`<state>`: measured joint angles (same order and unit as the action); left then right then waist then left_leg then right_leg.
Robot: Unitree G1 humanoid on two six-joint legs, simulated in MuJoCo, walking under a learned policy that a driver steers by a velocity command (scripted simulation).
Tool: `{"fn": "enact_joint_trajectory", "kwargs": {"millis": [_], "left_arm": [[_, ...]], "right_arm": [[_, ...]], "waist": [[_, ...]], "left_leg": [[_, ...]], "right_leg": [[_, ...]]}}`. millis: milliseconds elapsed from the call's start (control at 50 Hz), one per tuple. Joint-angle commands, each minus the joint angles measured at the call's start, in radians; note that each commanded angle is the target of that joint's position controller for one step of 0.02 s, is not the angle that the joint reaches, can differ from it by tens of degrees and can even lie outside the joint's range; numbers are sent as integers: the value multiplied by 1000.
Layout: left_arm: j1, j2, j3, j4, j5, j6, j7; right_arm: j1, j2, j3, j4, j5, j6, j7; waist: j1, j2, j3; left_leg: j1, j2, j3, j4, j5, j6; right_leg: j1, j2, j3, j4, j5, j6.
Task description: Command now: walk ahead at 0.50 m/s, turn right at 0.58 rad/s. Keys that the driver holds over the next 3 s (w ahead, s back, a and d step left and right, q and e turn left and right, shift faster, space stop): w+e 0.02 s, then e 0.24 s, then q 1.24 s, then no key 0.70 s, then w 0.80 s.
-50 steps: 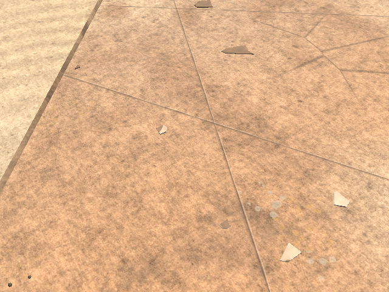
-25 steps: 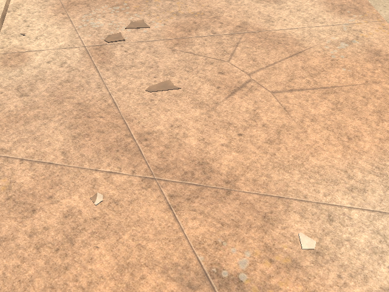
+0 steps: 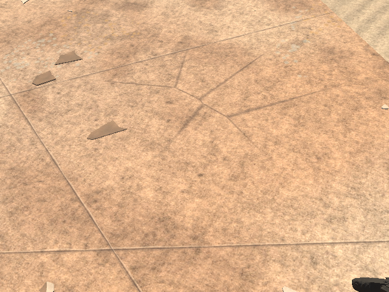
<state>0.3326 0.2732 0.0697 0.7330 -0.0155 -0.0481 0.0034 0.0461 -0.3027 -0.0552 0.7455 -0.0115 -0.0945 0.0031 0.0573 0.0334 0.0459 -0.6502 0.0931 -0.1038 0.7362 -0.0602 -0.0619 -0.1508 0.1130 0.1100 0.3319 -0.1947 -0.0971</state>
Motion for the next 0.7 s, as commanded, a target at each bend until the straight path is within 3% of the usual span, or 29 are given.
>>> {"fn": "enact_joint_trajectory", "kwargs": {"millis": [20,100,140,160,180,200,220,240,260,280,300,340,380,420,460,480,500,520,540,560,580,640,700], "left_arm": [[10,183,51,-56,-5,-8,13],[38,170,53,-40,-7,19,27],[-7,160,51,-62,-5,31,35],[-35,134,42,-81,-4,30,35],[-34,78,22,-115,14,28,34],[202,36,7,-108,-3,27,27],[225,160,28,-76,-11,36,27],[92,209,45,-91,-14,51,30],[27,211,49,-102,-10,68,37],[-10,198,49,-113,0,82,43],[0,154,39,-117,-1,92,42],[29,72,13,-108,11,90,43],[17,33,-6,-98,30,77,39],[-10,56,-3,-91,28,72,32],[-21,79,5,-84,26,76,26],[-49,97,9,-95,33,77,27],[-69,135,16,-118,43,77,33],[-96,207,32,-135,48,82,42],[-101,200,38,-117,45,85,41],[-125,165,30,-126,45,81,39],[-142,161,32,-127,42,76,41],[-168,158,37,-137,24,58,55],[-212,164,44,-141,7,64,64]], "right_arm": [[-97,-47,-5,-84,11,-14,8],[-105,-92,-24,-104,5,-28,19],[-25,-112,-36,-84,1,-37,18],[50,-133,-44,-73,-12,-43,11],[170,-196,-55,-68,-32,-41,2],[209,-221,-59,-50,-31,-19,6],[181,-158,-51,-68,1,1,8],[134,-92,-33,-92,2,16,0],[77,-71,-21,-93,-4,32,-5],[48,-63,-15,-87,-6,42,-5],[34,-73,-13,-75,-16,45,-4],[10,-61,-8,-52,-20,39,5],[-7,-54,-5,-33,-8,34,15],[15,-87,-13,-13,11,41,21],[4,-112,-16,-11,26,56,23],[17,-102,-10,-8,31,60,23],[38,-84,-2,-4,24,59,26],[73,-70,1,-10,14,56,31],[80,-61,3,-10,20,59,26],[77,-74,-3,-7,21,63,20],[84,-80,-10,-4,22,69,16],[123,-83,-25,-10,21,88,16],[146,-59,-27,-15,30,99,30]], "waist": [[13,-111,-33],[2,-140,-53],[-48,-165,-91],[-92,-150,-148],[-128,-21,-299],[-35,274,-465],[-47,182,-452],[-84,111,-311],[-75,53,-228],[-67,54,-158],[-41,84,-120],[-14,101,-121],[-13,104,-166],[-30,110,-194],[-12,90,-168],[-14,81,-139],[-21,42,-129],[-61,-81,-114],[-66,-196,-110],[-58,-216,-77],[-60,-236,-54],[-64,-236,-70],[-77,-195,-93]], "left_leg": [[148,-75,57,-157,162,-10],[183,-119,28,-265,103,26],[275,-121,35,-307,90,61],[418,-76,28,-349,209,95],[697,121,-131,-276,512,163],[1006,388,-489,-253,645,372],[942,382,-540,-293,378,362],[825,310,-379,-322,268,315],[695,255,-271,-352,208,285],[571,207,-213,-380,184,282],[458,167,-156,-418,177,275],[370,118,-66,-442,277,286],[366,105,-29,-425,406,293],[403,108,-49,-409,344,294],[355,90,-73,-402,87,264],[305,68,-91,-403,-55,225],[243,44,-101,-384,-183,171],[180,-32,-41,-325,-320,121],[232,-94,62,-249,-338,87],[237,-112,90,-175,-290,69],[213,-119,111,-114,-265,66],[197,-88,119,32,-339,67],[268,-91,162,-61,-278,86]], "right_leg": [[-106,-194,157,-98,144,-119],[14,-208,245,75,292,-73],[41,-192,282,189,355,-38],[7,-139,253,309,362,2],[-133,-69,174,581,94,53],[-416,49,97,862,-582,107],[-482,-53,104,982,-497,132],[-530,-82,60,1014,-418,154],[-521,-113,22,989,-357,168],[-491,-130,13,950,-330,172],[-411,-138,2,890,-317,169],[-282,-131,-30,710,-301,164],[-164,-146,-49,495,-219,159],[-96,-131,-64,350,-111,156],[7,-104,-91,178,28,133],[54,-111,-78,112,58,109],[107,-188,-5,91,96,73],[106,-286,66,98,90,19],[-3,-315,87,50,-56,-24],[-40,-318,95,12,-107,-28],[-42,-332,100,12,-72,-26],[-30,-415,105,72,253,-70],[-37,-405,32,145,359,-48]]}}
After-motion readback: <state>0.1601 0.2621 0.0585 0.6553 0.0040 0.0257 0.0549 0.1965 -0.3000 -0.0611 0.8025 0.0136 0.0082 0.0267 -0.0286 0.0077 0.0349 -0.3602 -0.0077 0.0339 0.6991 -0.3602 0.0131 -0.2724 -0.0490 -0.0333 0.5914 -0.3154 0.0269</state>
